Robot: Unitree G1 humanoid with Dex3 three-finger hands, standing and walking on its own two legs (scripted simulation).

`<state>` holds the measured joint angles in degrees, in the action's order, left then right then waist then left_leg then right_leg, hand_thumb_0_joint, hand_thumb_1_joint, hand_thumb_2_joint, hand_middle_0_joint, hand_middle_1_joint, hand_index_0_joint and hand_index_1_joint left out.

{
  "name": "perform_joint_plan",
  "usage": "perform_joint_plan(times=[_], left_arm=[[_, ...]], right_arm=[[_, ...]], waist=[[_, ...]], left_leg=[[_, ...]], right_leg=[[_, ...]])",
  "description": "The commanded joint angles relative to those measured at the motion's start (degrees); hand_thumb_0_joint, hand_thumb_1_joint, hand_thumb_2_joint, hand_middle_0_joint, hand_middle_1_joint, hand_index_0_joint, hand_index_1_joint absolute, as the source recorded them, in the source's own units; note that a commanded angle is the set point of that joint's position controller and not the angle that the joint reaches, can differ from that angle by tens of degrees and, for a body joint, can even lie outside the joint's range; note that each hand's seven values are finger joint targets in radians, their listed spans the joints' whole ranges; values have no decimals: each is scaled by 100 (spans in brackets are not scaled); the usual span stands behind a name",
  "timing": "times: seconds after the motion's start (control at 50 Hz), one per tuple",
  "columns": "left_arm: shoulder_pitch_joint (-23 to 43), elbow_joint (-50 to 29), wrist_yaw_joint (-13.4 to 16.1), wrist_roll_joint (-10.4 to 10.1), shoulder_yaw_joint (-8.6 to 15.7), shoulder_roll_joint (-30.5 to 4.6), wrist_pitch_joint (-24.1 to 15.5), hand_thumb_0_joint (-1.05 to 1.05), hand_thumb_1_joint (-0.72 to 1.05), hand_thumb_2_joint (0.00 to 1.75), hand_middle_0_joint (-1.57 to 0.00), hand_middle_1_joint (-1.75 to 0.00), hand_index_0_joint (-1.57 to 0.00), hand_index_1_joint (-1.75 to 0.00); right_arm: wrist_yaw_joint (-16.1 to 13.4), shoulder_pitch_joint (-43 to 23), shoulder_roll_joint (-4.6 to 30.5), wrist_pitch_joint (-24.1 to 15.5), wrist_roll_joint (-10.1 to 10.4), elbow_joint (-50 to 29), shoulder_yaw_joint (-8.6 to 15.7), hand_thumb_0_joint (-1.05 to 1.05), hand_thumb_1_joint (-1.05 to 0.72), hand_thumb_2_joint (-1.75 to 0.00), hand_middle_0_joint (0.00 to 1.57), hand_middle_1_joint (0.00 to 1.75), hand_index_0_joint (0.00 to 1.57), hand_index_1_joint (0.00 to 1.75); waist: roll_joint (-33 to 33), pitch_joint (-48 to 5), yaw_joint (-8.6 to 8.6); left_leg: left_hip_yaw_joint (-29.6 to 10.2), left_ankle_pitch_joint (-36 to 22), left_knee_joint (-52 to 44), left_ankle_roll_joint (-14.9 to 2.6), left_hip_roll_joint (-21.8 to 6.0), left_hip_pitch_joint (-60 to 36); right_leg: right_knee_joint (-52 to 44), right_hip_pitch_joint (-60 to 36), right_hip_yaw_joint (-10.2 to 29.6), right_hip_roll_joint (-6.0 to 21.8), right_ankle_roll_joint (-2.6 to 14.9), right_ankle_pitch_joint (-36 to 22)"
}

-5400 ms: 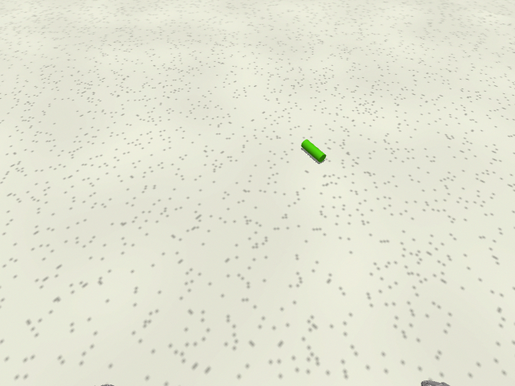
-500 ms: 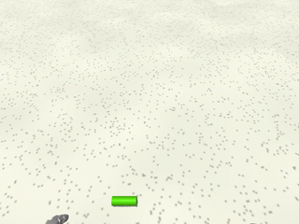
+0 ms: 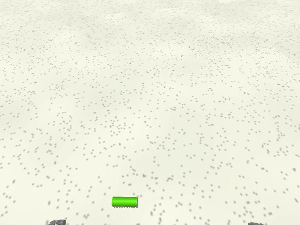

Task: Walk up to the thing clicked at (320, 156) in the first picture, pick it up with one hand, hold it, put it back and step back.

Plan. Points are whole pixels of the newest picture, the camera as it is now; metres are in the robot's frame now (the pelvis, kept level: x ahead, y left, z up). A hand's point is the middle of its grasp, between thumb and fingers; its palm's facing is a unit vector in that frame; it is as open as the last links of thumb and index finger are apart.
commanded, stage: walk up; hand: left
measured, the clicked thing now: (124, 201) +0.33 +0.17 -0.75
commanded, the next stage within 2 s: stand in 0.44 s
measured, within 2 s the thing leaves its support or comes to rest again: neither
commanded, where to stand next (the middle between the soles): +0.02 -0.03 m, yaw +0 degrees
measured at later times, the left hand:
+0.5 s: hand out of the picture +0.08 +0.25 -0.16, palm faces +0.01 -0.95 -0.33, open 7.3 cm
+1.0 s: hand out of the picture +0.07 +0.25 -0.15, palm faces -0.02 -0.94 -0.35, open 7.3 cm
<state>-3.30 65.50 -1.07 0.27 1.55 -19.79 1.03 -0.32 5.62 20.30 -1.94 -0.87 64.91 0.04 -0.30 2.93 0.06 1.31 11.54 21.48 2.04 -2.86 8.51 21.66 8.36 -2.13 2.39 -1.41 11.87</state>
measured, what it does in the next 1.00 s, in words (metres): stands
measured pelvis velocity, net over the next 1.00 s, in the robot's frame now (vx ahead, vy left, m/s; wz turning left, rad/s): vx -0.01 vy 0.00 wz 0.00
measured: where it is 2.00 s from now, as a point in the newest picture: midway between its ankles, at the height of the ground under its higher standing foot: outside the picture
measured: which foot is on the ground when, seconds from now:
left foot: down 0.00-1.00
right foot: down 0.00-1.00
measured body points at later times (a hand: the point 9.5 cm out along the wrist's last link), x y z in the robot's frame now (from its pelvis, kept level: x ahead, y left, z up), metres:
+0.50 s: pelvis +0.00 +0.00 +0.00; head +0.01 +0.00 +0.45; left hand +0.08 +0.30 -0.13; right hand +0.09 -0.30 -0.13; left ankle +0.00 +0.14 -0.75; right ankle +0.00 -0.13 -0.75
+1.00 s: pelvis -0.01 +0.00 +0.00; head -0.01 -0.01 +0.45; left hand +0.07 +0.30 -0.13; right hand +0.06 -0.30 -0.13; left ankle +0.00 +0.14 -0.75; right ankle +0.00 -0.13 -0.75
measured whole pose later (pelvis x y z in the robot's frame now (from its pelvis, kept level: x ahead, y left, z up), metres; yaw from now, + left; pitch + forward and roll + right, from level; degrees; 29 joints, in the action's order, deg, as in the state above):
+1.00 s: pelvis -0.01 +0.00 +0.00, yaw +0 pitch -3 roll +0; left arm -5.5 65.4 -0.4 0.4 0.1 -20.1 -0.3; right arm 0.8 5.6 20.1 -0.2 -1.0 66.1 0.3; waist 0.5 2.9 0.1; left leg 1.1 8.9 18.1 2.4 -3.0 6.7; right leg 19.0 6.8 -2.4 2.2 -1.1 9.7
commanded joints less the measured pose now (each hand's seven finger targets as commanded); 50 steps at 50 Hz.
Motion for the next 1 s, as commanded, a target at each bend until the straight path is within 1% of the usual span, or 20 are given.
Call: perform_joint_plan(times=[0.0, 0.1, 0.14, 0.26, 0.34, 0.36, 0.38, 0.4, 0.42, 0.46, 0.52, 0.56, 0.64, 0.72, 0.78, 0.82, 0.86, 0.9, 0.94, 0.98], left_arm=[[335, -371, 58, 6, 227, -1161, -150, 0, 90, 90, -20, -30, -20, -30], [299, -336, 70, 14, 231, -1166, -156, 0, 90, 90, -20, -30, -20, -30], [243, -344, 68, 15, 218, -1138, -158, 0, 90, 90, -20, -30, -20, -30], [224, -351, 84, 41, 244, -1157, -172, 0, 90, 90, -20, -30, -20, -30], [150, -368, 79, 39, 250, -1170, -176, 0, 90, 90, -20, -30, -20, -30], [174, -375, 80, 56, 254, -1185, -174, 0, 90, 90, -20, -30, -20, -30], [219, -383, 74, 42, 250, -1157, -172, 0, 90, 90, -20, -30, -20, -30], [204, -395, 74, 43, 258, -1172, -176, 0, 90, 90, -20, -30, -20, -30], [243, -405, 96, 27, 192, -1184, -216, 0, 90, 90, -20, -30, -20, -30], [103, -365, 113, 16, 189, -1185, -252, 0, 90, 90, -20, -30, -20, -30], [105, -372, 125, 13, 163, -1198, -275, 0, 90, 90, -20, -30, -20, -30], [169, -369, 129, 5, 153, -1220, -270, 0, 90, 90, -20, -30, -20, -30], [109, -356, 127, 14, 107, -1190, -274, 0, 90, 90, -20, -30, -20, -30], [139, -348, 131, 9, 96, -1223, -265, 0, 90, 90, -20, -30, -20, -30], [121, -358, 128, 14, 87, -1228, -268, 0, 90, 90, -20, -30, -20, -30], [99, -355, 136, 13, 88, -1265, -277, 0, 90, 90, -20, -30, -20, -30], [117, -356, 134, 25, 93, -1269, -271, 0, 90, 90, -20, -30, -20, -30], [109, -369, 132, 11, 92, -1284, -266, 0, 90, 90, -20, -30, -20, -30], [67, -356, 120, 13, 82, -1274, -268, 0, 90, 90, -20, -30, -20, -30], [50, -364, 121, 25, 89, -1289, -273, 0, 90, 90, -20, -30, -20, -30]], right_arm=[[-68, -208, 1316, -121, 24, -311, 236, 0, -90, -90, 20, 30, 20, 30], [-70, -234, 1268, -101, 36, -322, 244, 0, -90, -90, 20, 30, 20, 30], [-61, -302, 1267, -91, 32, -346, 239, 0, -90, -90, 20, 30, 20, 30], [-54, -306, 1231, -56, 27, -358, 252, 0, -90, -90, 20, 30, 20, 30], [-43, -376, 1205, -53, 29, -388, 236, 0, -90, -90, 20, 30, 20, 30], [-49, -329, 1218, -51, 22, -363, 247, 0, -90, -90, 20, 30, 20, 30], [-46, -314, 1202, -55, 21, -363, 231, 0, -90, -90, 20, 30, 20, 30], [-50, -281, 1208, -59, 22, -361, 236, 0, -90, -90, 20, 30, 20, 30], [-41, -470, 1243, -19, 2, -359, 241, 0, -90, -90, 20, 30, 20, 30], [-23, -463, 1204, -8, 9, -373, 241, 0, -90, -90, 20, 30, 20, 30], [-11, -395, 1212, 9, 23, -337, 234, 0, -90, -90, 20, 30, 20, 30], [-6, -397, 1184, 23, 32, -310, 222, 0, -90, -90, 20, 30, 20, 30], [12, -417, 1217, 38, 27, -283, 229, 0, -90, -90, 20, 30, 20, 30], [22, -358, 1227, 46, 27, -243, 225, 0, -90, -90, 20, 30, 20, 30], [35, -335, 1227, 43, 15, -238, 229, 0, -90, -90, 20, 30, 20, 30], [45, -330, 1200, 45, 18, -235, 228, 0, -90, -90, 20, 30, 20, 30], [44, -313, 1207, 53, 4, -238, 233, 0, -90, -90, 20, 30, 20, 30], [47, -306, 1217, 51, 10, -228, 239, 0, -90, -90, 20, 30, 20, 30], [57, -259, 1195, 51, 1, -210, 222, 0, -90, -90, 20, 30, 20, 30], [55, -287, 1227, 44, 9, -232, 239, 0, -90, -90, 20, 30, 20, 30]], waist=[[82, -677, 11], [-9, -640, 19], [33, -570, -14], [-10, -493, 23], [30, -438, -26], [-24, -492, 5], [31, -437, 4], [40, -466, 6], [203, -343, -24], [126, -514, -34], [96, -641, -23], [37, -537, -1], [37, -576, -11], [-2, -431, 11], [11, -440, 1], [-40, -358, -2], [-49, -345, 7], [10, -326, 7], [35, -280, -3], [46, -374, -2]], left_leg=[[-375, -1290, -333, -278, -537, -171], [-351, -1413, -329, -268, -539, -270], [-350, -1270, -348, -271, -506, -243], [-352, -1069, -365, -264, -492, -214], [-350, -937, -384, -249, -449, -205], [-342, -890, -386, -261, -465, -235], [-367, -860, -420, -245, -447, -131], [-369, -903, -452, -244, -467, -152], [-413, -1104, -490, -205, -534, -134], [-442, -1424, -442, -216, -589, -343], [-404, -1436, -443, -211, -571, -409], [-410, -1205, -533, -181, -544, -329], [-425, -1134, -546, -206, -571, -407], [-422, -810, -603, -190, -538, -320], [-434, -649, -637, -207, -544, -240], [-465, -682, -679, -185, -541, -249], [-434, -473, -642, -216, -530, -214], [-456, -511, -666, -200, -534, -211], [-464, -325, -704, -195, -518, -130], [-475, -462, -663, -216, -539, -213]], right_leg=[[-262, -328, 396, 494, 224, -997], [-312, -307, 378, 499, 210, -1066], [-362, -263, 396, 495, 189, -995], [-468, -233, 379, 481, 205, -801], [-492, -168, 413, 473, 191, -741], [-495, -191, 415, 487, 218, -727], [-495, -229, 428, 484, 195, -743], [-470, -278, 411, 487, 215, -734], [-497, -220, 471, 564, 206, -957], [-434, -294, 416, 563, 211, -1206], [-466, -396, 425, 582, 196, -1322], [-496, -360, 418, 563, 190, -1081], [-548, -319, 417, 569, 203, -984], [-627, -222, 460, 566, 193, -714], [-661, -267, 484, 585, 197, -632], [-665, -164, 458, 554, 184, -512], [-699, -150, 499, 579, 194, -421], [-686, -119, 486, 563, 209, -321], [-710, -122, 488, 559, 199, -187], [-678, -148, 494, 568, 202, -374]])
